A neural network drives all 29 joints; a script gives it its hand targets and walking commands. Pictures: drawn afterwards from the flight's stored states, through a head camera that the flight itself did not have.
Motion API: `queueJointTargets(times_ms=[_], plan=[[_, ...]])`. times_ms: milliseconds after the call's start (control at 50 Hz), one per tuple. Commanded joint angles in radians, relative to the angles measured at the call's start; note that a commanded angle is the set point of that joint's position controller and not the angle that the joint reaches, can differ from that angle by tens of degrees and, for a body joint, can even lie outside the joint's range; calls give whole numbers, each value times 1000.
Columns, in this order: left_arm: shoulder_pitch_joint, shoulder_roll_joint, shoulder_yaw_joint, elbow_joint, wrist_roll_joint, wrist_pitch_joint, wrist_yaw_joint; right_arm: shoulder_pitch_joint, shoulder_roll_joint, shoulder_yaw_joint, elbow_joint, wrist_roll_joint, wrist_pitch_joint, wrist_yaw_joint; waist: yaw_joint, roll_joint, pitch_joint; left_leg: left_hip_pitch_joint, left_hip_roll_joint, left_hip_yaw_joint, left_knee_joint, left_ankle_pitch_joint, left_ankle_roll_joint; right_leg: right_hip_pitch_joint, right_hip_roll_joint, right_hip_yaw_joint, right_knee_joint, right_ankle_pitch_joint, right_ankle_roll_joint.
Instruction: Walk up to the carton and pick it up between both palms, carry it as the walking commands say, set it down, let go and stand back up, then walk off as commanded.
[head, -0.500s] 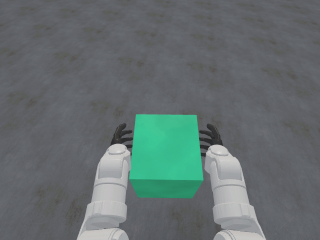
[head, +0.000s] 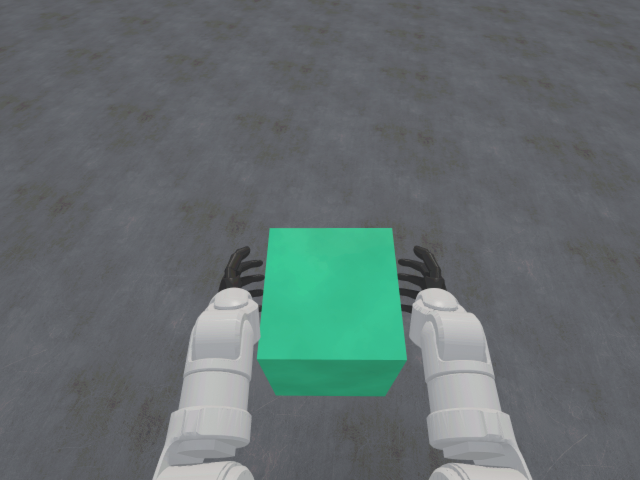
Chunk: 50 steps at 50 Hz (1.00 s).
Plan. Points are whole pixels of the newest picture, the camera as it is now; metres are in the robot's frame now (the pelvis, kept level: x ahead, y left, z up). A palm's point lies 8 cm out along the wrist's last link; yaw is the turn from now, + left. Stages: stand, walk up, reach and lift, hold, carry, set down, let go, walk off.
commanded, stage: carry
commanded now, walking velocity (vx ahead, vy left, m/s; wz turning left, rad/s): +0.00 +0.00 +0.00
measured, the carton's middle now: (330, 316) +0.35 +0.00 -0.01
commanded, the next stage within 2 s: none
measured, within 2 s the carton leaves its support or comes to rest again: neither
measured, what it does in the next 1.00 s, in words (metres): stands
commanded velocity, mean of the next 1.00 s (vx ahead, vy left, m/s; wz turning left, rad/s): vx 0.00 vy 0.00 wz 0.00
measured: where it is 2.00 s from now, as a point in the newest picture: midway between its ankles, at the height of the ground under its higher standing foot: outside the picture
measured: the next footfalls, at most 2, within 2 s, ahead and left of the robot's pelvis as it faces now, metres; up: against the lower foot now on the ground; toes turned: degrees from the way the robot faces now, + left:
left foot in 1.90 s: -0.20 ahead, +0.12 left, +0.00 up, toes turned +6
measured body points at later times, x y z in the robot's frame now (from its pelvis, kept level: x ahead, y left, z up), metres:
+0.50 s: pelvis +0.00 +0.00 +0.00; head -0.01 +0.00 +0.45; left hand +0.33 +0.13 +0.06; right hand +0.33 -0.13 +0.06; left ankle +0.04 +0.12 -0.73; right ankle +0.03 -0.13 -0.73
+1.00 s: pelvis +0.01 +0.00 +0.00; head -0.01 +0.00 +0.45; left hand +0.33 +0.13 +0.06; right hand +0.33 -0.13 +0.06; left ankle +0.04 +0.12 -0.73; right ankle +0.03 -0.13 -0.73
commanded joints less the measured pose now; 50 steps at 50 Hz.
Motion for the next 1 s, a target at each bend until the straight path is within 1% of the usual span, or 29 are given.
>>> queueJointTargets(times_ms=[0,420,980], plan=[[-443,-850,-442,-49,-248,-15,-220,-451,830,453,-48,249,-11,224,1,-5,-284,106,95,-95,-76,100,24,96,-80,84,-79,70,-31],[-395,-841,-447,-103,-261,9,-210,-398,827,457,-92,259,13,214,0,-2,-281,110,96,-96,-70,114,25,98,-77,81,-79,81,-33],[-333,-841,-466,-177,-276,37,-207,-331,834,478,-156,272,41,211,-1,0,-273,112,97,-97,-69,124,28,99,-76,80,-83,84,-33]])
